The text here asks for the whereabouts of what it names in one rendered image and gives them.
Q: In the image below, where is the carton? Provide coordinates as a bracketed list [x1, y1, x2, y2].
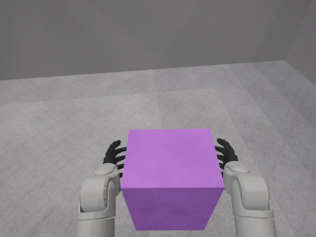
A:
[120, 128, 225, 231]

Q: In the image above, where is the right robot forearm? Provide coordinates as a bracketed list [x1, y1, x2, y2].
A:
[223, 161, 277, 237]

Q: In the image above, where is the robot left hand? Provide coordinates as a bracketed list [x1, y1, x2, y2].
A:
[103, 140, 127, 178]

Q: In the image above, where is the robot right hand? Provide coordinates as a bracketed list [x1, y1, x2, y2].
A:
[214, 138, 238, 178]

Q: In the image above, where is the left robot forearm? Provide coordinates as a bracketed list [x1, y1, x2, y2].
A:
[76, 163, 121, 237]

